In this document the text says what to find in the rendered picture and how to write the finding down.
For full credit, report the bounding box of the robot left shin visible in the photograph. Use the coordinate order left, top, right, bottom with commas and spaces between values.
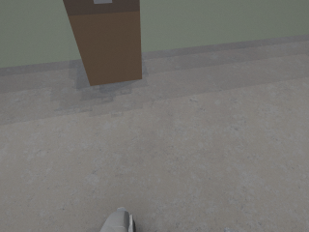
117, 207, 126, 212

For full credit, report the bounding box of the robot left thigh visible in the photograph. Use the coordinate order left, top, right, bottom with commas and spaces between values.
99, 211, 134, 232

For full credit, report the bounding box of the drawer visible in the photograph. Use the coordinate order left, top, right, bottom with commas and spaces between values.
63, 0, 140, 16

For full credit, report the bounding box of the cabinet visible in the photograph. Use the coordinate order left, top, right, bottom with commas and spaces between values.
68, 4, 142, 86

